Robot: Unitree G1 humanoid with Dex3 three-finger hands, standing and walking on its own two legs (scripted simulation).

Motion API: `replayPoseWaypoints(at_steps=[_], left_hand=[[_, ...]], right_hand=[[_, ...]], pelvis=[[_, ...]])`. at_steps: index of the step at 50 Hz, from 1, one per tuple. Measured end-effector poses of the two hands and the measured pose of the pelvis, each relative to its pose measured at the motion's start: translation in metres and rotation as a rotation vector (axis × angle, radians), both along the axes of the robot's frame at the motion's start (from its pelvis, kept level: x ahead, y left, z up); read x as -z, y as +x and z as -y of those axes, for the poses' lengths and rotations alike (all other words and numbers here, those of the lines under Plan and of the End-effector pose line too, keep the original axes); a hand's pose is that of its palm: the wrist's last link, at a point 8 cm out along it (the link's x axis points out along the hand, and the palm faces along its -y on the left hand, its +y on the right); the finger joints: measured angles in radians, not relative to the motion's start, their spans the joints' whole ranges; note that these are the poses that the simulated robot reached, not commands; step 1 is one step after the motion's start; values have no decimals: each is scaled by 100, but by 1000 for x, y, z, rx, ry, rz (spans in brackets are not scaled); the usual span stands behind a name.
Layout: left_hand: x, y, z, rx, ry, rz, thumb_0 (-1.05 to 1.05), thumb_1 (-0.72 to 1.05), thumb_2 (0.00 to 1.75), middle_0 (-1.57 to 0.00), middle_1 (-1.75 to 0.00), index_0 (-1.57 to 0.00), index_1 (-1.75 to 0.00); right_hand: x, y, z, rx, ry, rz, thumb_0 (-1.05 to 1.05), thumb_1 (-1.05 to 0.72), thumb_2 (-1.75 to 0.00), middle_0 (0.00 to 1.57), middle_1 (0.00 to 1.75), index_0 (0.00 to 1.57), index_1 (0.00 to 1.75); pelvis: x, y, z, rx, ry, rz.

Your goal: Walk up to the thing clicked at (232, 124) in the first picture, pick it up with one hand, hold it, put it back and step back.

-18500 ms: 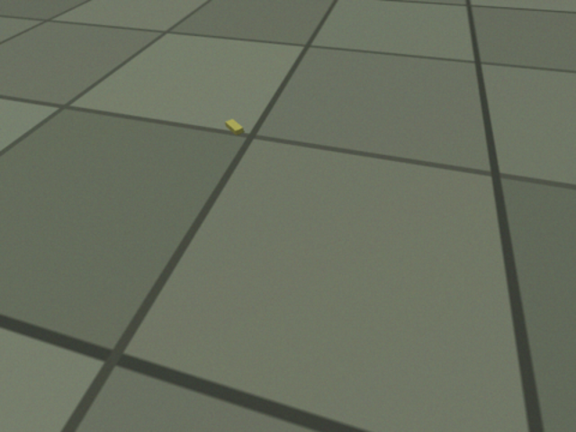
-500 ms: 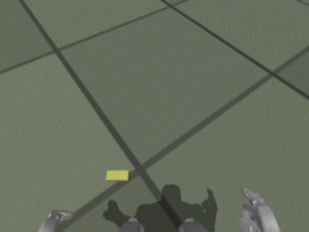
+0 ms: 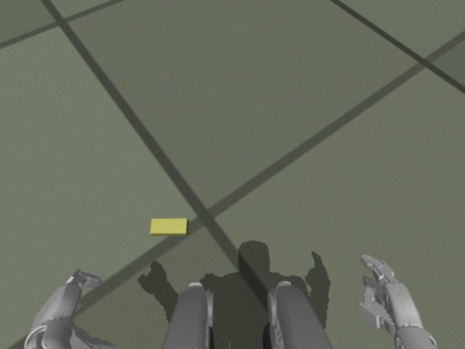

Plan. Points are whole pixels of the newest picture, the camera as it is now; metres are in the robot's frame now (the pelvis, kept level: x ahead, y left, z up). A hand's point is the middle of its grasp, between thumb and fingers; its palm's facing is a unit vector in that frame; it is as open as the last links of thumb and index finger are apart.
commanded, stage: rise first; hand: left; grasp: from above
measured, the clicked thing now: (169, 227) +0.49 +0.24 -0.58
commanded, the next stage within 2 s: none
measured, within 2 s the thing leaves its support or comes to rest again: neither
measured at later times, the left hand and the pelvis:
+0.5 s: hand (123, 262) +0.32 +0.30 -0.33, palm faces -0.51 -0.20 -0.83, open 12.7 cm; pelvis -0.07 +0.00 -0.20, yaw -3 degrees
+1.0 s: hand (134, 243) +0.39 +0.30 -0.41, palm faces -0.48 +0.00 -0.88, open 12.6 cm; pelvis -0.06 +0.01 -0.25, yaw -6 degrees
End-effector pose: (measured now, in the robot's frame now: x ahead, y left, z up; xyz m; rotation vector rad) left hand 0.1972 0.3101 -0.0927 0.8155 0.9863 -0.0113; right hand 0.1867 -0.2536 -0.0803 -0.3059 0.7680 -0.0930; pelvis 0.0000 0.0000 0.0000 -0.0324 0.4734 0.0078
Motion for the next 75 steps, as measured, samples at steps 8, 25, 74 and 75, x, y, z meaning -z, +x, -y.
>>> replayPoseWaypoints(at_steps=[8, 25, 74, 75], left_hand=[[67, 60, 1, 256, 120, 120, 0, -45, 86, -27, -89, -27, -91], [183, 137, 1, 611, 307, 182, 0, -32, 82, -34, -81, -34, -82], [301, 228, 17, 774, 454, 222, 0, -30, 82, -28, -80, -28, -80], [302, 229, 17, 773, 453, 220, 0, -31, 83, -27, -80, -28, -81]], right_hand=[[96, -28, 19, 5, -18, -106, 1, -97, -91, 21, 30, 21, 30], [239, -158, 26, 81, -18, -476, 1, -94, -91, 21, 30, 20, 30], [282, -206, 18, 96, -87, -745, 0, -91, -90, 21, 30, 20, 30], [282, -206, 18, 94, -85, -747, 0, -91, -90, 21, 30, 20, 30]], pelvis=[[77, -25, 3, 10, -1, -89], [198, -67, 4, 32, -33, -116], [269, -50, -6, 71, -96, -152], [269, -50, -6, 71, -96, -150]])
